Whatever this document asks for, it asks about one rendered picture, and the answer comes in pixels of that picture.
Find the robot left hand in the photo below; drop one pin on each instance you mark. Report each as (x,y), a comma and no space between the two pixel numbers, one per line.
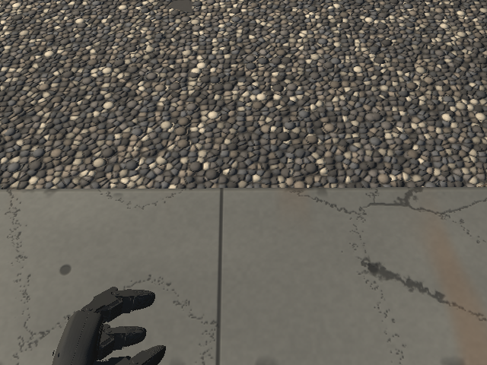
(87,339)

